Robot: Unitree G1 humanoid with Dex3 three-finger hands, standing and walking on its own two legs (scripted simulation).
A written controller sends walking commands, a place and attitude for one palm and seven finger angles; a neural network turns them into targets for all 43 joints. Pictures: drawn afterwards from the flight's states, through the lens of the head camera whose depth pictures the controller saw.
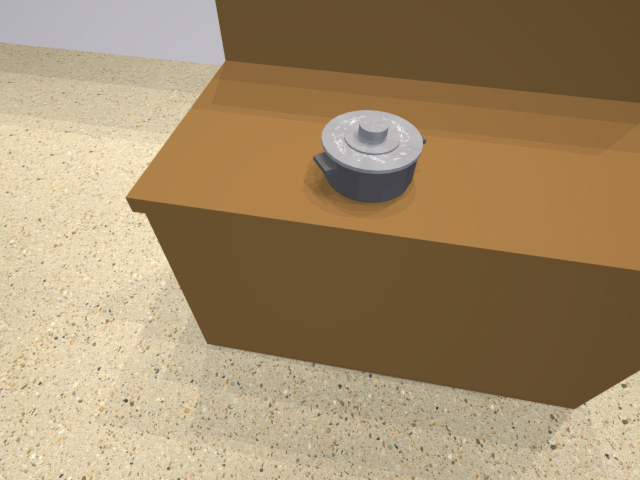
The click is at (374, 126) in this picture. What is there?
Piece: lid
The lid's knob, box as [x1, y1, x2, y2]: [358, 116, 388, 140]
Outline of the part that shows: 360,120 358,132 363,138 368,140 379,140 386,136 388,123 383,118 378,116 366,116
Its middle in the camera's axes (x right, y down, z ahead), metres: +0.10 -0.21 +0.73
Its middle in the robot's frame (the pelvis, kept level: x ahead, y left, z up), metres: +0.70 -0.06 +0.06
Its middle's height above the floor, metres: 0.83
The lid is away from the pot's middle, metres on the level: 0.00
